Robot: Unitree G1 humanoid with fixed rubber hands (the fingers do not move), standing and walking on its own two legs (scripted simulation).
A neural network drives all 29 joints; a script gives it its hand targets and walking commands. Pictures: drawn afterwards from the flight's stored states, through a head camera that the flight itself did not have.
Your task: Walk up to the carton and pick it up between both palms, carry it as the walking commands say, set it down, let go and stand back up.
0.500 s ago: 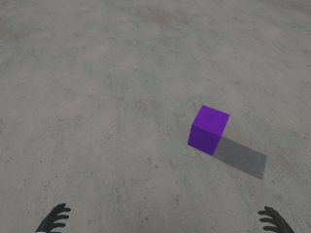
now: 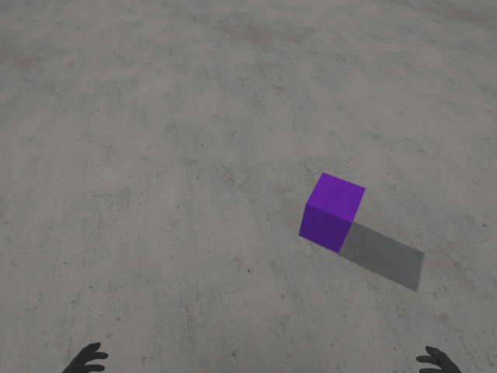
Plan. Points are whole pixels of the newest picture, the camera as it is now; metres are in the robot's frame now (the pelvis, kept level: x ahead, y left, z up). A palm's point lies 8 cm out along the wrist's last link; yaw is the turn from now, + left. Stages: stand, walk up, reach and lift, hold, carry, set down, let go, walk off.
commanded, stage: stand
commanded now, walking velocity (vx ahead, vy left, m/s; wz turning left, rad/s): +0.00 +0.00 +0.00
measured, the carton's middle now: (330, 212) +0.88 -0.34 -0.65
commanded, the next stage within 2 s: walk up in 1.38 s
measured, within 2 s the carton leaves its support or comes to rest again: neither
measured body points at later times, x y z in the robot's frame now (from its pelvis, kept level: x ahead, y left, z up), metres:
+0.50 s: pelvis +0.00 +0.01 +0.00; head +0.01 +0.01 +0.45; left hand +0.10 +0.33 -0.11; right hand +0.12 -0.32 -0.10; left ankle +0.00 +0.12 -0.74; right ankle +0.01 -0.12 -0.74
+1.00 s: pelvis +0.01 +0.01 +0.00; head +0.01 +0.01 +0.45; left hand +0.11 +0.33 -0.11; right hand +0.12 -0.32 -0.10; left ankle +0.00 +0.12 -0.74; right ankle +0.01 -0.12 -0.74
